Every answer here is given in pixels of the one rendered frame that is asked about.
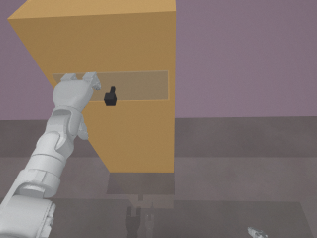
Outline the cabinet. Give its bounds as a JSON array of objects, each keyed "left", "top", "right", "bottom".
[{"left": 7, "top": 0, "right": 176, "bottom": 173}]

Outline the robot right hand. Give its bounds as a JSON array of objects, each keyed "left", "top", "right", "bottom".
[{"left": 248, "top": 227, "right": 268, "bottom": 238}]

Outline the drawer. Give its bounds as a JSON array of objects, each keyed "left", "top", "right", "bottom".
[{"left": 52, "top": 70, "right": 169, "bottom": 101}]

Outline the robot left hand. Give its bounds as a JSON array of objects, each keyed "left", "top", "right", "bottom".
[{"left": 53, "top": 71, "right": 101, "bottom": 140}]

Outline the handle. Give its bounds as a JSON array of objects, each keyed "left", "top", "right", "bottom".
[{"left": 104, "top": 86, "right": 117, "bottom": 106}]

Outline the robot left upper arm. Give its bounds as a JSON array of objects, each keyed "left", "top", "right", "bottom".
[{"left": 0, "top": 193, "right": 56, "bottom": 238}]

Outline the robot left forearm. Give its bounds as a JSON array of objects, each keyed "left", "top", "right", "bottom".
[{"left": 0, "top": 105, "right": 82, "bottom": 216}]

